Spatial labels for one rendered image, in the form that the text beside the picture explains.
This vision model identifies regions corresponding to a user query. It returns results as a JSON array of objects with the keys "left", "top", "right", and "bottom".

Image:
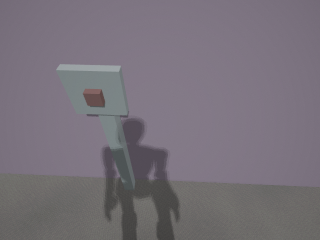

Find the button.
[{"left": 83, "top": 88, "right": 105, "bottom": 106}]

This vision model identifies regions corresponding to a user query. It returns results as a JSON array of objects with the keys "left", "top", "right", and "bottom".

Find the panel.
[{"left": 56, "top": 64, "right": 136, "bottom": 191}]

